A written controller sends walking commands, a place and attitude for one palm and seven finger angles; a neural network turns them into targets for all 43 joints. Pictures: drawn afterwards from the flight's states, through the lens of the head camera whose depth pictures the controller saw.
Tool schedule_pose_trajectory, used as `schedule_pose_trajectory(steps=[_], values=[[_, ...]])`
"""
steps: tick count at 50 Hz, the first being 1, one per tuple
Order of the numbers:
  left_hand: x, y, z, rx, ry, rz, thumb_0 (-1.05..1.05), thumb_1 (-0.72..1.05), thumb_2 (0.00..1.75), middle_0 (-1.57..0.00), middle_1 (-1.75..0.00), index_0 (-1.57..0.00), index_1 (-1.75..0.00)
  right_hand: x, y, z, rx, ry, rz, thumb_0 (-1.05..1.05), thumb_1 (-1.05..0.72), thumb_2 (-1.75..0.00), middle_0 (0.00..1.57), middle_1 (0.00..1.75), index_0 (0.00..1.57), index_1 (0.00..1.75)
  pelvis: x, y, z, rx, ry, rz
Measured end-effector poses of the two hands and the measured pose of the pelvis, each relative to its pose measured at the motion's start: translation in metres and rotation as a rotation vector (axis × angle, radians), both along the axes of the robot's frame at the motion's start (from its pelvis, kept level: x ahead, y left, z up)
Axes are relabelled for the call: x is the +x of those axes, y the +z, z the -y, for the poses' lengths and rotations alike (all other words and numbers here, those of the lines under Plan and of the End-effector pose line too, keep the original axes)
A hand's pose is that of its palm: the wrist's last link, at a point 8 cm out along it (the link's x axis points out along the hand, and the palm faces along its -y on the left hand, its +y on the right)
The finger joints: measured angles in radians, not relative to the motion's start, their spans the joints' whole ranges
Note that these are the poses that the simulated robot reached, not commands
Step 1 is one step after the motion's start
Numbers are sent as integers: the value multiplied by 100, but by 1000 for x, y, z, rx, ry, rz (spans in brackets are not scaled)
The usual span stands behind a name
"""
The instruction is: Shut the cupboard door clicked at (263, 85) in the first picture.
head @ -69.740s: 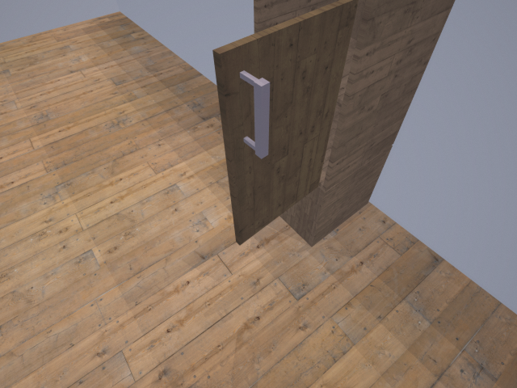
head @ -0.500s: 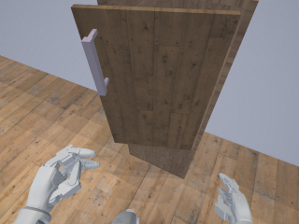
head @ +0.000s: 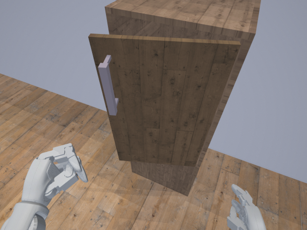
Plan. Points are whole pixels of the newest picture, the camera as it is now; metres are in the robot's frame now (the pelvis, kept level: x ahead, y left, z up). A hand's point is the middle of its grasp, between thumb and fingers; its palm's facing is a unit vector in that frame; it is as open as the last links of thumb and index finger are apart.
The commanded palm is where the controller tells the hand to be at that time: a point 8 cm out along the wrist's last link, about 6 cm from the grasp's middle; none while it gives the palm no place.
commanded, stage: raise the hand and make a fist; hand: left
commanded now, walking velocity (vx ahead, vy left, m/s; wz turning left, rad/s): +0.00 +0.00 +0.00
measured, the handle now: (110, 87) +0.44 +0.16 +0.15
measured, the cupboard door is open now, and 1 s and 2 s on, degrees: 19 19 19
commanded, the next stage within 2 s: bring the fist close to the handle in 0.72 s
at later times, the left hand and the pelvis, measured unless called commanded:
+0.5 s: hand (65, 156) +0.22 +0.20 +0.15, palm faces +0.01 -1.00 -0.05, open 3.1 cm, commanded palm +0.19 +0.24 +0.16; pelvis -0.01 +0.00 +0.02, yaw +0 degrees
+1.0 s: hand (76, 155) +0.23 +0.18 +0.15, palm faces +0.03 -1.00 -0.07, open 3.1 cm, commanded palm +0.21 +0.22 +0.16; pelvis -0.01 -0.02 +0.02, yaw +1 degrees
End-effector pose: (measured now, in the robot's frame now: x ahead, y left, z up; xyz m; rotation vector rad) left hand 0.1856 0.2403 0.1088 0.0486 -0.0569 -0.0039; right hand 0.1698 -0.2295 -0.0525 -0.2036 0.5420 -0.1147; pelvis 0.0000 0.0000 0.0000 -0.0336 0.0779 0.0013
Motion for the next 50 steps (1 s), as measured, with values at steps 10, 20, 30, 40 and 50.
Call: schedule_pose_trajectory(steps=[10,20,30,40,50], values=[[7,25,-10,9,10,-4,1,90,90,-127,-146,-127,-146,9,11,-30,37,75,26,2,-90,-90,20,30,20,30,-2,11,-6,-1,10,54],[18,52,-15,17,10,8,1,90,90,-130,-150,-130,-149,2,15,-25,35,66,9,2,-90,-90,20,30,20,30,-5,20,-5,7,9,95],[12,42,-4,2,20,-36,1,90,90,-130,-150,-130,-150,-4,21,-5,10,36,13,2,-90,-90,20,30,20,30,-8,22,2,13,4,111],[9,47,4,22,24,-20,1,90,90,-130,-150,-130,-150,-8,16,3,21,35,5,2,-90,-90,20,30,20,30,-10,23,11,17,8,119],[20,48,9,17,29,-7,1,90,90,-131,-150,-130,-150,-7,10,10,26,36,-1,2,-90,-90,20,30,20,30,-10,22,19,21,12,116]])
